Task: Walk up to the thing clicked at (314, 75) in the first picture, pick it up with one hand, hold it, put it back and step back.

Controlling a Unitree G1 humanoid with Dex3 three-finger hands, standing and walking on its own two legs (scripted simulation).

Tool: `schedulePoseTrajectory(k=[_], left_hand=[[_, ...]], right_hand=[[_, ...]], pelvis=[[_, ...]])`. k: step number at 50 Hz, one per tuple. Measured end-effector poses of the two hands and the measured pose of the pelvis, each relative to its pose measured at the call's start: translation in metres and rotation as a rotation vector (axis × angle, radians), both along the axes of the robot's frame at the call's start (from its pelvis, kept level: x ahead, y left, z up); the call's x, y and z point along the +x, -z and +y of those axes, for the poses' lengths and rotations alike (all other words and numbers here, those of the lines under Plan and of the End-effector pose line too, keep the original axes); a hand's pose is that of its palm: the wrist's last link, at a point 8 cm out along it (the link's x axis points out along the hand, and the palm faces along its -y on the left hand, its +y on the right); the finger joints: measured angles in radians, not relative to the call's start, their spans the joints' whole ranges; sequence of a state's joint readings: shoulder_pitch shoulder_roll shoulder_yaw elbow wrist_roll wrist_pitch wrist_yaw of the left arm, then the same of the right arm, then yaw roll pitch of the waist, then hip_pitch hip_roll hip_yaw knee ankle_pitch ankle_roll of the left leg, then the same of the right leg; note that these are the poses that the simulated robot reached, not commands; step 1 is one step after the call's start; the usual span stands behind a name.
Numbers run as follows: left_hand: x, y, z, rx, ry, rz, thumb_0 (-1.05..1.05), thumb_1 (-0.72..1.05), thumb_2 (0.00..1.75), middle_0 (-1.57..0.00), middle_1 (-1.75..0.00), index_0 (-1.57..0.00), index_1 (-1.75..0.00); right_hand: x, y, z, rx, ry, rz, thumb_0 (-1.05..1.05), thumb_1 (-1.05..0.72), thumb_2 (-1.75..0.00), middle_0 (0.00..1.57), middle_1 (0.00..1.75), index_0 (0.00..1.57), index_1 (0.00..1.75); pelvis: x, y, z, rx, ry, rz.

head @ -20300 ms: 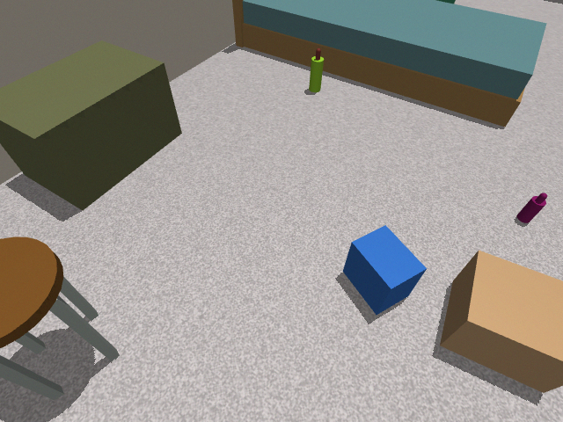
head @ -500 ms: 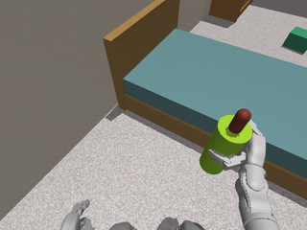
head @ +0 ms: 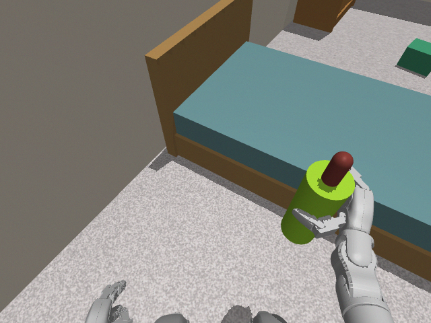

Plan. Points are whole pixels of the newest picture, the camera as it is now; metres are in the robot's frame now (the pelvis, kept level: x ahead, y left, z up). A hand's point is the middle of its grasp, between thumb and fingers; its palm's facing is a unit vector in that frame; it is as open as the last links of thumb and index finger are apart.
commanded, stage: hold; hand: right
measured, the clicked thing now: (316, 199) +0.32 -0.17 +0.03
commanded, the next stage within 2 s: crouch in 0.74 s
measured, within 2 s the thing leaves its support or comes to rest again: neither
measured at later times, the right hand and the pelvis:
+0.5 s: hand (324, 202) +0.32 -0.19 +0.04, palm faces +0.29 +0.96 -0.02, open 10.9 cm; pelvis -0.01 +0.00 +0.00, yaw +0 degrees
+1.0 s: hand (323, 201) +0.32 -0.19 +0.03, palm faces +0.30 +0.95 -0.03, open 10.9 cm; pelvis -0.01 +0.00 +0.00, yaw +0 degrees
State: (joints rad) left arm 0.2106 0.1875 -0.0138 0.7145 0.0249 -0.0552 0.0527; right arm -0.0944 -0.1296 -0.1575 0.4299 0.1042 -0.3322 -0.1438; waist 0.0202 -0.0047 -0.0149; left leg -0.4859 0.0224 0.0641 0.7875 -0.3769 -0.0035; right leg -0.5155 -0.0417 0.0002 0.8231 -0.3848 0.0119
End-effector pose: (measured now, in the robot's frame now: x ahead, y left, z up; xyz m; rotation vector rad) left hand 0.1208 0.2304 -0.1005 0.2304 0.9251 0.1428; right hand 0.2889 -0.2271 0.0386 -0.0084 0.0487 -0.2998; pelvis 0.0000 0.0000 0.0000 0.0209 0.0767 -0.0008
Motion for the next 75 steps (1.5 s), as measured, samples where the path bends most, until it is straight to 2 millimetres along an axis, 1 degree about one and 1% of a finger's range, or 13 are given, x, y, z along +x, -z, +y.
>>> schedulePoseTrajectory(k=[7, 18, 36, 48, 52, 54, 57, 60, 63, 66, 69, 75], left_hand=[[-0.004, 0.0, -0.001, -0.005, -0.005, 0.003, 0.01, 0.89, 0.9, -0.2, -0.3, -0.2, -0.3], [-0.009, 0.002, 0.001, -0.004, -0.006, 0.016, 0.01, 0.9, 0.9, -0.2, -0.3, -0.2, -0.3], [-0.005, -0.001, -0.002, 0.0, 0.0, -0.01, 0.01, 0.89, 0.9, -0.2, -0.3, -0.2, -0.3], [-0.009, 0.001, -0.001, 0.001, -0.007, 0.004, 0.01, 0.89, 0.9, -0.2, -0.3, -0.2, -0.3], [-0.011, 0.004, 0.001, 0.004, -0.006, 0.016, 0.01, 0.9, 0.91, -0.2, -0.3, -0.2, -0.3], [-0.013, 0.007, 0.002, 0.008, -0.004, 0.025, 0.01, 0.9, 0.91, -0.2, -0.3, -0.2, -0.3], [-0.016, 0.014, 0.006, 0.016, 0.0, 0.043, 0.01, 0.89, 0.91, -0.2, -0.3, -0.2, -0.3], [-0.021, 0.025, 0.011, 0.03, 0.005, 0.067, 0.01, 0.89, 0.9, -0.2, -0.3, -0.21, -0.3], [-0.027, 0.042, 0.018, 0.048, 0.013, 0.094, 0.01, 0.89, 0.9, -0.2, -0.3, -0.21, -0.3], [-0.033, 0.066, 0.024, 0.067, 0.02, 0.122, 0.01, 0.88, 0.9, -0.2, -0.3, -0.21, -0.3], [-0.04, 0.095, 0.029, 0.081, 0.025, 0.156, 0.01, 0.88, 0.9, -0.2, -0.3, -0.2, -0.3], [-0.054, 0.157, 0.03, 0.076, 0.032, 0.232, 0.01, 0.88, 0.9, -0.2, -0.3, -0.2, -0.3]], right_hand=[[0.001, 0.0, -0.002, -0.006, -0.002, -0.003, -0.05, 0.57, -1.04, 0.69, 1.05, 0.73, 1.08], [-0.007, 0.004, -0.003, -0.006, -0.006, 0.01, -0.05, 0.57, -1.04, 0.69, 1.05, 0.73, 1.08], [-0.004, 0.0, -0.003, -0.003, -0.006, -0.004, -0.05, 0.58, -1.04, 0.7, 1.05, 0.74, 1.08], [-0.001, 0.004, -0.004, -0.009, -0.001, 0.007, -0.05, 0.58, -1.04, 0.7, 1.05, 0.74, 1.07], [0.0, 0.011, -0.006, -0.006, 0.007, 0.01, -0.05, 0.58, -1.04, 0.7, 1.04, 0.74, 1.07], [0.001, 0.019, -0.008, -0.002, 0.008, 0.015, -0.05, 0.58, -1.04, 0.7, 1.04, 0.74, 1.07], [0.003, 0.035, -0.01, 0.002, 0.01, 0.026, -0.05, 0.58, -1.04, 0.7, 1.04, 0.74, 1.07], [0.005, 0.059, -0.012, 0.005, 0.017, 0.037, -0.05, 0.57, -1.04, 0.7, 1.05, 0.74, 1.07], [0.008, 0.087, -0.016, 0.004, 0.023, 0.038, -0.05, 0.57, -1.04, 0.69, 1.05, 0.73, 1.08], [0.013, 0.12, -0.021, -0.004, 0.03, 0.027, -0.05, 0.57, -1.04, 0.69, 1.05, 0.73, 1.08], [0.019, 0.155, -0.026, -0.013, 0.036, 0.017, -0.05, 0.57, -1.04, 0.69, 1.05, 0.73, 1.08], [0.035, 0.217, -0.036, -0.028, 0.05, 0.011, -0.05, 0.56, -1.04, 0.68, 1.06, 0.73, 1.09]], pelvis=[[-0.002, 0.0, -0.001, 0.0, -0.003, -0.001], [-0.004, 0.001, -0.001, 0.0, -0.002, -0.001], [-0.005, 0.0, -0.002, 0.001, 0.0, -0.004], [-0.006, 0.001, -0.001, 0.0, -0.002, 0.0], [-0.007, 0.003, -0.001, -0.001, -0.001, 0.014], [-0.009, 0.006, -0.001, -0.001, -0.001, 0.027], [-0.012, 0.013, -0.001, -0.001, -0.001, 0.057], [-0.017, 0.024, 0.0, -0.001, -0.002, 0.102], [-0.021, 0.042, 0.0, 0.003, -0.004, 0.165], [-0.025, 0.067, 0.0, 0.008, -0.007, 0.236], [-0.029, 0.096, -0.001, 0.015, -0.012, 0.301], [-0.036, 0.15, -0.002, 0.025, -0.021, 0.4]])
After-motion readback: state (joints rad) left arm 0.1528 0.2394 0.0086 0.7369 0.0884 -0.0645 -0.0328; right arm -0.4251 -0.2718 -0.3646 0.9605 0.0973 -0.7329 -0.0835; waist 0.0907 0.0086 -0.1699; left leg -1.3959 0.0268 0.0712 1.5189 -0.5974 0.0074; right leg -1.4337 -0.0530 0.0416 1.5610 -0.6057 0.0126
